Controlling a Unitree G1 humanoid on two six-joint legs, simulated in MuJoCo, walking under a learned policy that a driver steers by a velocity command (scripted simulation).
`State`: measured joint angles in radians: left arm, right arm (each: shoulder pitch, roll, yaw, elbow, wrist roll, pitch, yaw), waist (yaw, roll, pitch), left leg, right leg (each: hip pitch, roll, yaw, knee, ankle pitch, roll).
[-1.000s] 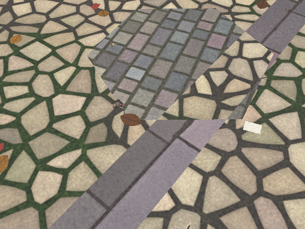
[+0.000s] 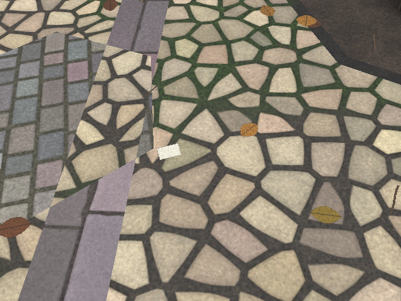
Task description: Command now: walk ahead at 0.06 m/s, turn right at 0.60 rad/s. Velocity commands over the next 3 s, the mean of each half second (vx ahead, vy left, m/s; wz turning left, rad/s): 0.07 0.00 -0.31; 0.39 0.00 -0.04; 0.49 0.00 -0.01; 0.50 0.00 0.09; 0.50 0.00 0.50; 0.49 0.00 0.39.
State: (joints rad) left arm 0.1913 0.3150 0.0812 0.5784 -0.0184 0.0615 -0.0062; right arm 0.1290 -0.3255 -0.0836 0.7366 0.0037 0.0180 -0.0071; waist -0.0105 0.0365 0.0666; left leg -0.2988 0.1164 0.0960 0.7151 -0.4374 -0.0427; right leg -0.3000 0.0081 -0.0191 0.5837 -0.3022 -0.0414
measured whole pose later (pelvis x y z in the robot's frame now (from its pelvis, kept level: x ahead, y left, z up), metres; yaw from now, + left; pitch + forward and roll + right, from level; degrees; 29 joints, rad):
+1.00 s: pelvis +0.24 -0.10 +0.02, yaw -8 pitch +1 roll +0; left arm 0.30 0.27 0.04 0.71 0.00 -0.08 -0.03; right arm 0.26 -0.32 -0.05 0.75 0.02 -0.08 0.01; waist 0.01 0.04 0.02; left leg -0.50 0.08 -0.02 1.11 -0.27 0.03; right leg -0.21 0.04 -0.03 0.40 -0.21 -0.06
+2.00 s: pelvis +0.81 -0.19 +0.01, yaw -4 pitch +1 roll +0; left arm 0.13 0.26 0.04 0.72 0.00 -0.09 -0.02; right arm 0.35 -0.31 -0.05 0.85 0.03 -0.06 0.00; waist -0.03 0.03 0.04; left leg -0.35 0.01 -0.06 1.11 -0.42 0.03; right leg -0.36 -0.01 -0.07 0.50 -0.16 -0.03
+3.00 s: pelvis +1.37 -0.11 +0.00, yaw +24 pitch +2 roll -1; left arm 0.09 0.27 0.05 0.73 0.01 -0.12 -0.04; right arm 0.36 -0.29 -0.06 0.78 0.02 -0.04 -0.02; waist -0.04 0.02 0.03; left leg -0.24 -0.09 -0.16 1.04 -0.50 0.02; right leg -0.41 0.04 -0.02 0.53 -0.14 -0.03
